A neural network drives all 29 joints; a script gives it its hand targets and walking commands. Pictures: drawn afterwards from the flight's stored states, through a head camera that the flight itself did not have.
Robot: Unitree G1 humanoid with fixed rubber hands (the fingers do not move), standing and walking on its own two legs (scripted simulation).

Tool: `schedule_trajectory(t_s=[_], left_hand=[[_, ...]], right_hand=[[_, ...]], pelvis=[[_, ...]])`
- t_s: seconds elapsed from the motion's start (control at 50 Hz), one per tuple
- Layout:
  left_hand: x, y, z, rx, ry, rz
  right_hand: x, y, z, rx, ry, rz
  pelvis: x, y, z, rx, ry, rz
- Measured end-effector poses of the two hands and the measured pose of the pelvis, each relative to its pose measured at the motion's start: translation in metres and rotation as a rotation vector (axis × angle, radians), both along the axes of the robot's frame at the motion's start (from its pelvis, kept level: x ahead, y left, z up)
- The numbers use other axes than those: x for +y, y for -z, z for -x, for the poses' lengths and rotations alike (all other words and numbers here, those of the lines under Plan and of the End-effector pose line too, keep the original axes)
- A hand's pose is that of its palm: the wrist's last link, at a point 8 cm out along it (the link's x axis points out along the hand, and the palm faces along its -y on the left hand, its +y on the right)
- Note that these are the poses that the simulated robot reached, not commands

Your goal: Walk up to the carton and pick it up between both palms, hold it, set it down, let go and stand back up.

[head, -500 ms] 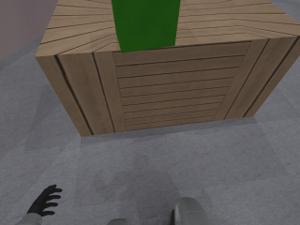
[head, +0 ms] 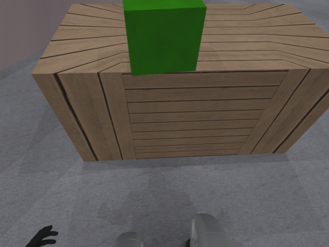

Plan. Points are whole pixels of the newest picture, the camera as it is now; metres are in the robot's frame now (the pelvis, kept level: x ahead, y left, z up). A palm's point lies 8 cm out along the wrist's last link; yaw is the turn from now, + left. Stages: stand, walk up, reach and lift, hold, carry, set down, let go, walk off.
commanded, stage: walk up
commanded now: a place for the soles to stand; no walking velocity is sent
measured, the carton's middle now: (160, 32) +0.81 +0.06 +0.11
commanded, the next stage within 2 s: none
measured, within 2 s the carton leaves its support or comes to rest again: neither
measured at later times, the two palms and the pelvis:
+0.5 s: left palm (52, 235) +0.15 +0.31 -0.10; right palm (317, 211) +0.22 -0.38 -0.07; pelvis +0.12 -0.04 -0.01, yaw +4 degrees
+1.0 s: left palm (83, 182) +0.29 +0.27 -0.10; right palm (292, 175) +0.34 -0.38 -0.11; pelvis +0.22 -0.06 -0.01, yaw +4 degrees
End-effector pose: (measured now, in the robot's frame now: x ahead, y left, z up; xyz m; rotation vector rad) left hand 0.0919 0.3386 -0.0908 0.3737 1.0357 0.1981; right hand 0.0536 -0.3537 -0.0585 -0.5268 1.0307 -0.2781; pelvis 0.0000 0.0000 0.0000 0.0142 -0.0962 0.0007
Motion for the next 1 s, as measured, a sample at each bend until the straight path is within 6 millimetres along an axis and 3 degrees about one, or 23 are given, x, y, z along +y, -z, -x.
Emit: schedule_trajectory(t_s=[0.08, 0.14, 0.32, 0.42, 0.48, 0.6, 0.72, 0.78, 0.88, 1.0], left_hand=[[-0.021, -0.008, -0.049, -0.075, 0.034, -0.015], [-0.03, -0.008, -0.064, -0.136, 0.018, -0.044], [-0.037, -0.002, -0.03, -0.034, -0.125, -0.038], [-0.026, 0.012, -0.02, 0.076, -0.178, -0.035], [-0.03, 0.012, -0.044, 0.098, -0.145, -0.035], [-0.046, 0.001, -0.118, 0.052, -0.046, -0.026], [-0.065, -0.007, -0.19, -0.058, 0.005, -0.075], [-0.068, -0.01, -0.2, -0.088, -0.031, -0.088], [-0.068, -0.004, -0.198, -0.061, -0.086, -0.089], [-0.072, 0.011, -0.195, 0.041, -0.133, -0.042]], right_hand=[[-0.031, 0.009, -0.014, 0.016, 0.026, 0.001], [-0.044, 0.023, -0.038, 0.026, 0.028, -0.01], [-0.021, 0.027, -0.139, -0.007, -0.112, -0.082], [-0.013, 0.019, -0.171, -0.051, -0.133, -0.069], [-0.022, 0.015, -0.168, -0.045, -0.091, -0.052], [-0.047, 0.01, -0.156, 0.021, -0.002, -0.034], [-0.073, 0.031, -0.172, 0.083, 0.052, -0.046], [-0.071, 0.041, -0.199, 0.094, 0.037, -0.057], [-0.055, 0.05, -0.248, 0.078, -0.03, -0.084], [-0.028, 0.053, -0.283, 0.065, -0.039, -0.133]], pelvis=[[-0.023, 0.007, -0.025, 0.004, 0.005, 0.018], [-0.037, 0.016, -0.04, 0.01, -0.008, 0.041], [-0.041, 0.009, -0.078, 0.01, -0.078, 0.074], [-0.034, 0.01, -0.103, 0.007, -0.079, 0.02], [-0.036, 0.007, -0.116, 0.004, -0.068, 0.001], [-0.05, -0.001, -0.146, 0.004, -0.03, 0.0], [-0.072, 0.011, -0.181, 0.022, -0.021, 0.033], [-0.075, 0.013, -0.193, 0.022, -0.041, 0.056], [-0.072, 0.014, -0.207, 0.024, -0.068, 0.062], [-0.063, 0.01, -0.222, 0.019, -0.065, 0.021]])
